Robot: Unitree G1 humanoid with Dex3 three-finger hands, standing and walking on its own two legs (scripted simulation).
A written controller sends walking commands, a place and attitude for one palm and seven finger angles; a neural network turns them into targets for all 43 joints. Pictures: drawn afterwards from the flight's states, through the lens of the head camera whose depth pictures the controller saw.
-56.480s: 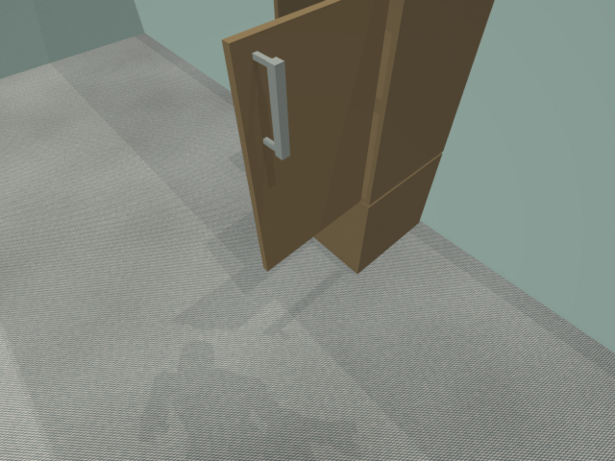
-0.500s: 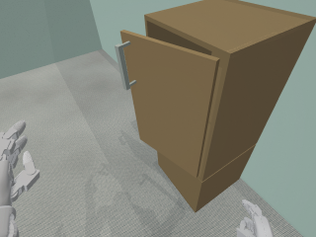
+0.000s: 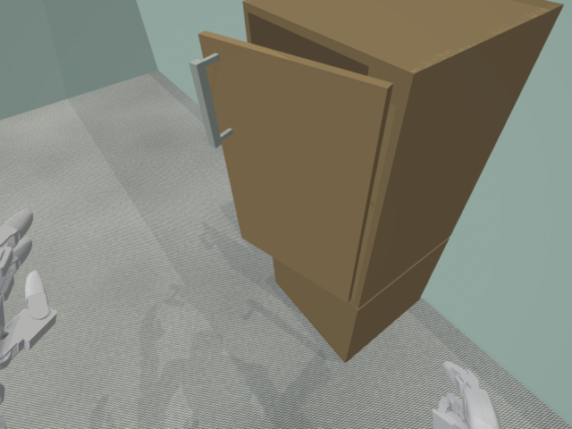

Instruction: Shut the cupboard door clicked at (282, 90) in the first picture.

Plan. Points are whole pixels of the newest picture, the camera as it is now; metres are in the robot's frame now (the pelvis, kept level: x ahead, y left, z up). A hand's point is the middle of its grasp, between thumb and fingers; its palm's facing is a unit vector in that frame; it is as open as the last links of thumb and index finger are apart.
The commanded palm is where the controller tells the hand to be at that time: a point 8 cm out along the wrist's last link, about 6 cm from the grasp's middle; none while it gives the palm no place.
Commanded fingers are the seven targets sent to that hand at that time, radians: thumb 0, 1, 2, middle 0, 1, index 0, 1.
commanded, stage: step back with the hand held close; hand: left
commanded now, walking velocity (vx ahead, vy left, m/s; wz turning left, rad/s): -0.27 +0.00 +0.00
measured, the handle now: (214, 102) +0.66 +0.19 +0.13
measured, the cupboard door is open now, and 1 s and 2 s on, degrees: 16 16 16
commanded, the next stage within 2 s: stop stepping back and stand still in 0.80 s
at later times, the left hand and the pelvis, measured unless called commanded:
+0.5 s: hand out of the picture +0.10 +0.28 +0.16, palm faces +0.50 -0.75 -0.44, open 7.4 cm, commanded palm +0.04 +0.31 +0.18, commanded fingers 0.00 0.90 0.90 -0.20 -0.30 -0.20 -0.30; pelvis -0.09 +0.01 -0.02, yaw +2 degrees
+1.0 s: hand out of the picture -0.04 +0.31 +0.17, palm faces +0.58 -0.70 -0.41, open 7.4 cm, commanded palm -0.07 +0.33 +0.18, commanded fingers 0.00 0.90 0.90 -0.20 -0.30 -0.20 -0.30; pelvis -0.20 +0.02 -0.03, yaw +3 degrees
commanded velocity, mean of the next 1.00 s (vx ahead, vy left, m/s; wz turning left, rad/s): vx -0.26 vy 0.00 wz -0.03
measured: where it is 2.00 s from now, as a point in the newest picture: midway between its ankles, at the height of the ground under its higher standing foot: outside the picture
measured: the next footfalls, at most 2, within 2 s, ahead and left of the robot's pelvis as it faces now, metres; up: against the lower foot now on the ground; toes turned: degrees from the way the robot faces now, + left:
left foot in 1.04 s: -0.19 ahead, +0.17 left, +0.00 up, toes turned +6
right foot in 1.32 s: -0.25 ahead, -0.03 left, +0.00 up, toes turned -3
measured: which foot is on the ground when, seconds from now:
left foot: down 0.00-0.86, up 0.88-1.00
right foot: down 0.00-1.00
